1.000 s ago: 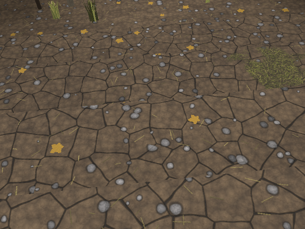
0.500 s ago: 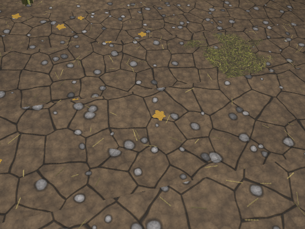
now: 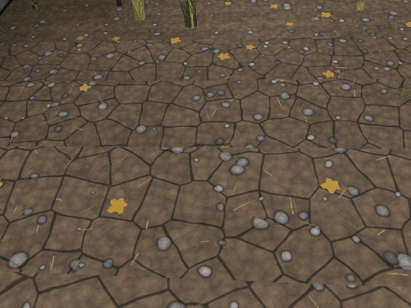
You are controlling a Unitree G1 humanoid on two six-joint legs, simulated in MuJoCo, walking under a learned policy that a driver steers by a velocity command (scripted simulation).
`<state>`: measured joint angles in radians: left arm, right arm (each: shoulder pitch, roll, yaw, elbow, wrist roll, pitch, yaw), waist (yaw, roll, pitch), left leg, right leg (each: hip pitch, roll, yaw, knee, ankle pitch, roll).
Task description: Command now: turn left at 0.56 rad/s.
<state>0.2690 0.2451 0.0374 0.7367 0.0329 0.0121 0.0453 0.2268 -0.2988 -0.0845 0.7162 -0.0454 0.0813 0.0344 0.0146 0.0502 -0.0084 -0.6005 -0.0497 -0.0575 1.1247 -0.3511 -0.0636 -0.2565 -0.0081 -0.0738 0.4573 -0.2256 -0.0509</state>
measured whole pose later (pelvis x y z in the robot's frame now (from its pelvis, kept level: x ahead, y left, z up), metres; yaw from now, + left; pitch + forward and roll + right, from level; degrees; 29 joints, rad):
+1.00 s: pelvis +0.06 +0.06 -0.01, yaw -11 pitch +1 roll -1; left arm 0.26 0.28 0.09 0.68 0.03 0.04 -0.01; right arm 0.28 -0.26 -0.01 0.68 -0.04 0.00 -0.03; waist -0.01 0.00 -0.02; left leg -0.29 -0.03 0.00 0.57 -0.31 0.05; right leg -0.47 0.15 0.16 0.95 -0.45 -0.05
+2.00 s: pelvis +0.49 -0.12 -0.04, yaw -6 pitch -2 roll +1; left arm 0.19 0.24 0.04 0.83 0.03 -0.06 0.01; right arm 0.36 -0.29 -0.08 0.87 -0.02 -0.01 0.02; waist -0.05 -0.02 0.04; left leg -0.32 -0.11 0.05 0.81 -0.48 0.11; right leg -0.47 -0.01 0.00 1.34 -0.44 -0.02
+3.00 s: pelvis +1.02 -0.15 -0.16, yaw +12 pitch -1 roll +0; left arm 0.28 0.24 0.05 0.90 0.03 -0.01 -0.02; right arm 0.32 -0.23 -0.04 0.96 -0.01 -0.06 0.00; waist 0.01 -0.02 0.04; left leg -0.14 -0.08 0.06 0.34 -0.19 0.11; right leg -0.53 -0.07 0.01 1.02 -0.28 -0.03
